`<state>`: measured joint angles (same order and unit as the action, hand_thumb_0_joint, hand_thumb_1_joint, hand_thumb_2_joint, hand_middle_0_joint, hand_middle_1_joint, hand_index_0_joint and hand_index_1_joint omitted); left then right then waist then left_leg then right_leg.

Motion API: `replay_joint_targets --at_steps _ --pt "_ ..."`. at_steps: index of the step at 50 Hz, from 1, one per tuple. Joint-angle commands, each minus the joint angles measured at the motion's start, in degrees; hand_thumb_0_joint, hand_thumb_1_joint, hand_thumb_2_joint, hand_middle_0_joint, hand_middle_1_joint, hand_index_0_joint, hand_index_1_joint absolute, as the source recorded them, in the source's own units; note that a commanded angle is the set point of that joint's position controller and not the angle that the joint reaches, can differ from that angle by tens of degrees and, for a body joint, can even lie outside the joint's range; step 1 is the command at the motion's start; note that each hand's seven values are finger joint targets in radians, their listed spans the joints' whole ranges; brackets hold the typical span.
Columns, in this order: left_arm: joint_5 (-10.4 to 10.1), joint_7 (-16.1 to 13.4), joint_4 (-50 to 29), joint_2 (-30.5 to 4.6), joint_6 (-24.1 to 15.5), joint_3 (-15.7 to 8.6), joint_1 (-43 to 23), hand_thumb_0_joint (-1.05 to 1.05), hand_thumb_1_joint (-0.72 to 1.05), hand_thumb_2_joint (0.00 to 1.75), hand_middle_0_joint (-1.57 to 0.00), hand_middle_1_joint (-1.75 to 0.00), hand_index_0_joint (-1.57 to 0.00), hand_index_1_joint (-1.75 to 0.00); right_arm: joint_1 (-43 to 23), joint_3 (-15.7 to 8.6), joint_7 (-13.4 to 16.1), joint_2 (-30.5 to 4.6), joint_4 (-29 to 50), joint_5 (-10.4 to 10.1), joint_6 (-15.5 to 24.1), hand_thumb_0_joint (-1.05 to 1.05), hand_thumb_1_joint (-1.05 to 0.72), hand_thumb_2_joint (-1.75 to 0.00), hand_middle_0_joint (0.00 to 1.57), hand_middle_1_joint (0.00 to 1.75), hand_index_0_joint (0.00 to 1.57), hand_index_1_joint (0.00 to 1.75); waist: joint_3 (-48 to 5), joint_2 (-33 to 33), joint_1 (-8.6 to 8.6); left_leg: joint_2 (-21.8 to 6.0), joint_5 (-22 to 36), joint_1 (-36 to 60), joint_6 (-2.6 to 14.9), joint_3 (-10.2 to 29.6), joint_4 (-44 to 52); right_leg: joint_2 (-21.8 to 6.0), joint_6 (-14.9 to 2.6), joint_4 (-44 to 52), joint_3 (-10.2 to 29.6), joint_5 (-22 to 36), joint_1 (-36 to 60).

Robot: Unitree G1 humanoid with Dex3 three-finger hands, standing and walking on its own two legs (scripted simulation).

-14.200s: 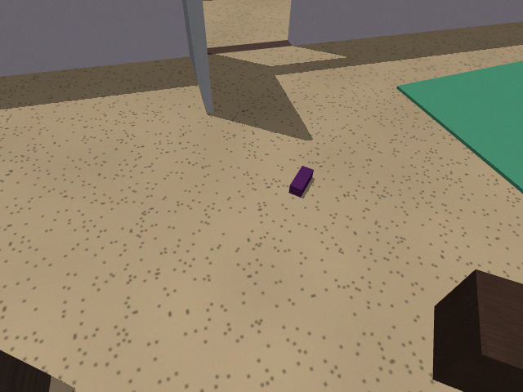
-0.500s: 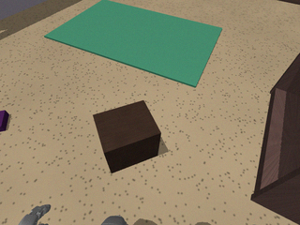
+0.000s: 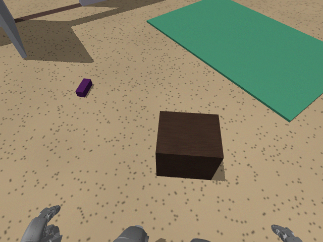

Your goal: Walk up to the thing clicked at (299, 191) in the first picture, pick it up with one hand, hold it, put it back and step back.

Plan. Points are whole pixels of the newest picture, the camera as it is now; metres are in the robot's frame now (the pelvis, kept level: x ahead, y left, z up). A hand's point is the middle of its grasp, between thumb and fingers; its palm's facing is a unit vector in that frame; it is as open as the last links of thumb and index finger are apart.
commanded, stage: walk up
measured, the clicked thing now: (84, 87) +1.31 +0.70 -0.73
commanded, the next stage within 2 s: none
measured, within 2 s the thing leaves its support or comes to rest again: neither
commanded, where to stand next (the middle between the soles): +0.08 +0.05 m, yaw +65 degrees
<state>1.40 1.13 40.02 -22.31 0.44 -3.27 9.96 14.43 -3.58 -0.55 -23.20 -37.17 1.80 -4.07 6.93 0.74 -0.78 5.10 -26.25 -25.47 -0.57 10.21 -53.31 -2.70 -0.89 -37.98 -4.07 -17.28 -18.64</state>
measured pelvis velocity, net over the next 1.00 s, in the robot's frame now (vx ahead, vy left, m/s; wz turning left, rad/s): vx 0.01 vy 0.00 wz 0.84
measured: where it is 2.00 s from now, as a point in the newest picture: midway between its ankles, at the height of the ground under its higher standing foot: outside the picture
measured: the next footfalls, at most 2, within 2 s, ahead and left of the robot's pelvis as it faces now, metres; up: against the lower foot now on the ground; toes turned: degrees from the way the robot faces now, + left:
left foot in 0.32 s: +0.04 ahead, +0.15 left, +0.00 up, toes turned +20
right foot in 0.64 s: +0.15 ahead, -0.07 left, +0.00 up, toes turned +32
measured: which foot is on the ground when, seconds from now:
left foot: up 0.00-0.30, down 0.32-0.66, up 0.68-0.98, down 1.00-1.00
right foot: down 0.00-0.34, up 0.36-0.62, down 0.64-1.00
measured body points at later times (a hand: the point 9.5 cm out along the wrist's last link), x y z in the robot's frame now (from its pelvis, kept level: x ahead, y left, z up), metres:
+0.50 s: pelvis +0.01 +0.02 +0.00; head +0.04 +0.06 +0.44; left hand -0.05 +0.35 -0.12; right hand +0.25 -0.23 -0.08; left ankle +0.00 +0.14 -0.72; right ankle +0.07 -0.11 -0.68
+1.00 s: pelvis +0.01 +0.00 -0.01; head +0.03 +0.03 +0.44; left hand -0.20 +0.29 -0.10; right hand +0.33 -0.13 -0.10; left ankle -0.06 +0.12 -0.73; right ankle +0.11 -0.09 -0.72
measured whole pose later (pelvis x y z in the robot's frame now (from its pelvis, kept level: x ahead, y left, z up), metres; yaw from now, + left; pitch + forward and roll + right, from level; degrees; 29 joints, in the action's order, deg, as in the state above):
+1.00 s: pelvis +0.01 +0.00 -0.01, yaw +48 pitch -2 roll +2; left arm 1.5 1.6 41.5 -27.7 -0.1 -4.0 16.6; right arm 14.8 -4.6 -1.1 -25.0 -43.5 0.4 0.2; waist 6.4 -2.7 -3.4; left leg 1.5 -17.4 -19.8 -0.4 -0.5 -39.4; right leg -13.3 0.9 -46.7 -11.2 -24.3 -18.8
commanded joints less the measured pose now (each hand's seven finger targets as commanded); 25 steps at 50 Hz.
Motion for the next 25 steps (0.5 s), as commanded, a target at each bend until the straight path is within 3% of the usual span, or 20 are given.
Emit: replay_joint_targets --at_steps 1,3,4,8,11,13,14,15,16,17,18,19,20,21,22,24,25 --pt "0.4 -1.6 -4.4 -15.1 -2.6 -5.3 -3.1 0.0 0.9 0.9 -0.2 -0.3 -0.2 -0.3 3.1 -5.5 -1.8 -12.5 4.1 0.5 1.4 0.0 -0.9 -0.9 0.2 0.3 0.2 0.3 -3.5 -8.8 1.08 -6.4 5.1 -7.4 0.27 -2.8 -13.4 -16.9 -9.63 20.3 13.6 -1.8 5.0" --pt "0.6 -1.3 -3.5 -15.2 -2.8 -5.7 -1.3 0.0 0.9 0.9 -0.2 -0.3 -0.2 -0.3 3.0 -4.8 -3.3 -10.9 3.4 0.6 1.7 0.0 -0.9 -0.9 0.2 0.3 0.2 0.3 -3.5 -10.9 -0.25 -7.6 6.6 -7.8 -0.02 -5.9 -7.4 -15.7 -9.12 19.3 7.8 0.6 8.6" --pt "0.6 -1.0 -3.4 -15.1 -2.9 -5.8 0.7 0.0 0.9 0.9 -0.2 -0.3 -0.2 -0.3 1.1 -4.5 -3.7 -10.4 3.6 0.6 1.8 0.0 -0.9 -0.9 0.2 0.3 0.2 0.3 -3.9 -11.0 -1.77 -7.3 6.4 -8.9 -0.19 -7.6 -3.9 -15.3 -9.3 18.9 6.5 3.3 12.4" --pt "0.9 -0.5 -4.0 -16.8 -2.9 -6.2 2.9 0.0 0.9 0.9 -0.2 -0.3 -0.2 -0.3 -3.3 -4.3 -3.8 -10.1 4.1 0.6 2.0 0.0 -0.9 -0.9 0.2 0.3 0.2 0.3 -4.7 -12.0 -3.84 -8.4 6.1 -6.2 -0.44 -10.6 4.0 -18.6 -9.9 18.1 3.2 9.3 14.0" --pt "0.8 0.3 -5.3 -17.1 -2.3 -6.1 0.3 0.0 0.9 0.9 -0.2 -0.3 -0.2 -0.3 -0.5 -4.4 -3.5 -9.7 2.7 -0.2 2.6 0.0 -0.9 -0.9 0.2 0.3 0.2 0.3 -7.1 -12.7 -2.46 -7.6 6.7 1.8 0.33 -14.2 10.0 -19.5 -9.01 14.2 -2.1 12.2 10.0" --pt "0.7 0.7 -5.5 -17.5 -1.8 -5.9 0.0 0.0 0.9 0.9 -0.2 -0.3 -0.2 -0.3 1.7 -4.6 -3.1 -10.3 1.9 -0.3 2.9 0.0 -0.9 -0.9 0.2 0.3 0.2 0.3 -8.7 -11.8 -1.24 -6.2 6.1 6.4 1.24 -15.6 14.2 -20.0 -8.24 9.7 -3.9 9.9 7.4" --pt "0.5 0.9 -5.6 -17.1 -1.3 -5.5 0.5 0.0 0.9 0.9 -0.2 -0.3 -0.2 -0.3 4.2 -5.1 -2.7 -11.3 1.1 -0.2 3.2 0.0 -0.9 -0.9 0.2 0.3 0.2 0.3 -10.4 -8.8 0.32 -5.1 6.9 12.4 2.18 -15.1 19.3 -19.6 -6.95 3.2 -5.3 5.1 3.9" --pt "0.1 1.1 -5.2 -15.0 -0.9 -4.9 2.5 0.0 0.9 0.9 -0.2 -0.3 -0.2 -0.3 6.7 -5.7 -2.1 -12.6 -0.1 0.4 3.6 0.0 -0.9 -0.9 0.2 0.3 0.2 0.3 -11.9 -3.3 1.23 -3.0 3.8 17.4 4.05 -12.1 23.9 -15.9 -4.32 -6.1 -6.8 0.5 1.2" --pt "-0.6 1.2 -5.4 -12.0 -0.5 -4.0 4.9 0.0 0.9 0.9 -0.2 -0.3 -0.2 -0.3 8.4 -6.7 -1.3 -16.9 0.4 1.3 3.9 0.0 -0.9 -0.9 0.2 0.3 0.2 0.3 -10.0 9.9 2.45 -9.9 1.8 20.7 8.22 2.6 33.3 -10.6 -0.71 -19.6 -9.3 -6.6 -8.1" --pt "-0.9 1.3 -7.8 -10.3 -0.5 -3.3 2.1 0.0 0.9 0.9 -0.2 -0.3 -0.2 -0.3 6.6 -7.4 -0.6 -22.5 2.7 1.5 4.2 0.0 -0.9 -0.9 0.2 0.3 0.2 0.3 -7.8 16.9 1.74 -20.8 8.1 20.7 14.76 26.2 35.9 -1.3 3.28 -24.6 -5.5 -20.5 -21.6" --pt "-0.5 0.3 -7.7 -14.8 -0.8 -4.2 -2.0 0.0 0.9 0.9 -0.2 -0.3 -0.2 -0.3 6.4 -7.7 -0.5 -23.0 2.4 0.8 4.1 0.0 -0.9 -0.9 0.2 0.3 0.2 0.3 -6.7 12.3 3.42 -24.0 9.6 15.0 19.65 31.4 36.9 -3.0 1.89 -27.6 3.5 -20.7 -18.6" --pt "-1.0 0.1 -6.1 -15.7 -0.7 -4.1 0.9 0.0 0.9 0.9 -0.2 -0.3 -0.2 -0.3 3.7 -6.7 0.0 -19.4 3.4 0.5 4.1 0.0 -0.9 -0.9 0.2 0.3 0.2 0.3 -6.6 6.9 1.7 -19.6 15.6 15.9 16.98 21.9 33.2 -4.0 1.59 -27.2 4.2 -18.1 -16.9" --pt "-1.4 -0.1 -3.8 -14.7 -0.6 -3.3 4.8 0.0 0.9 0.9 -0.2 -0.3 -0.2 -0.3 1.9 -5.7 0.4 -17.5 2.9 -0.2 4.4 0.0 -0.9 -0.9 0.2 0.3 0.2 0.3 -8.2 8.6 0.2 -16.9 18.2 15.9 14.22 14.0 29.1 -5.3 1.64 -25.9 4.9 -15.2 -15.8" --pt "-1.6 -0.1 -2.5 -14.8 -0.7 -3.2 6.4 0.0 0.9 0.9 -0.2 -0.3 -0.2 -0.3 0.4 -5.3 0.7 -16.4 3.5 -0.1 4.5 0.0 -0.9 -0.9 0.2 0.3 0.2 0.3 -9.1 10.0 -0.27 -14.5 18.3 14.1 13.19 11.1 27.2 -5.4 1.25 -24.0 4.7 -13.0 -13.5" --pt "-1.3 -0.1 -2.3 -14.8 -0.5 -3.2 6.0 0.0 0.9 0.9 -0.2 -0.3 -0.2 -0.3 1.0 -5.1 0.9 -15.6 3.7 -0.1 4.7 0.0 -0.9 -0.9 0.2 0.3 0.2 0.3 -8.9 10.6 0.15 -12.8 22.2 12.1 12.3 9.7 26.4 -4.7 0.83 -21.9 4.0 -11.5 -12.0" --pt "-1.1 -0.6 -2.3 -13.5 -0.6 -3.0 5.6 0.0 0.9 0.9 -0.2 -0.3 -0.2 -0.3 3.0 -5.1 0.9 -15.3 3.4 0.4 5.0 0.0 -0.9 -0.9 0.2 0.3 0.2 0.3 -9.2 9.9 0.73 -14.3 30.7 10.6 13.57 13.2 25.1 -2.3 0.47 -18.6 2.8 -12.2 -9.1" --pt "-0.7 -0.8 -2.9 -14.0 -1.0 -3.1 5.8 0.0 0.9 0.9 -0.2 -0.3 -0.2 -0.3 3.8 -5.5 1.0 -15.9 4.6 0.1 4.9 0.0 -0.9 -0.9 0.2 0.3 0.2 0.3 -8.9 9.0 1.35 -14.7 31.9 11.2 14.09 15.0 24.1 -2.0 0.47 -17.5 3.0 -12.6 -9.4"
